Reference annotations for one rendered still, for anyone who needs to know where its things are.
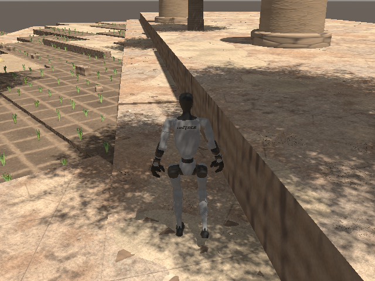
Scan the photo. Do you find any robot left thigh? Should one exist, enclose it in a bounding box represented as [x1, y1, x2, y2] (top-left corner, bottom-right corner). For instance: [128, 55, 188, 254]
[168, 163, 183, 201]

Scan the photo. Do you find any robot left hand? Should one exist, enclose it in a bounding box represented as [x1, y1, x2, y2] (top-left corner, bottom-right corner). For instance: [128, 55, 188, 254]
[151, 164, 165, 178]

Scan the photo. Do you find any robot right upper arm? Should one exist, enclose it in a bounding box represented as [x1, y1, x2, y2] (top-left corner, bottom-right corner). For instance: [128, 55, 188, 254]
[199, 118, 216, 149]

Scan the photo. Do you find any right robot forearm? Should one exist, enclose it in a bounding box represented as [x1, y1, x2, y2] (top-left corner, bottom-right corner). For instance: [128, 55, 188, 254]
[211, 140, 223, 163]

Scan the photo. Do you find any robot right hand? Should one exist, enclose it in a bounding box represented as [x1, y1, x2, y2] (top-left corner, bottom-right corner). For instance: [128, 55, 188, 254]
[210, 160, 224, 173]

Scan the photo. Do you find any left robot forearm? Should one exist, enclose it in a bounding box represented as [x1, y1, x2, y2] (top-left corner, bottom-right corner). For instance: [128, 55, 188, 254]
[152, 142, 164, 166]

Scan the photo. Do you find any left robot foot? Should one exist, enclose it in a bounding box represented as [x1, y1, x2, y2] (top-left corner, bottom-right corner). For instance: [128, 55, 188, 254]
[176, 222, 185, 237]

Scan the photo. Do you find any robot left upper arm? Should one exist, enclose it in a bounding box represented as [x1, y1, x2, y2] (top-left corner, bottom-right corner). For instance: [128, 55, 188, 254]
[158, 118, 175, 151]

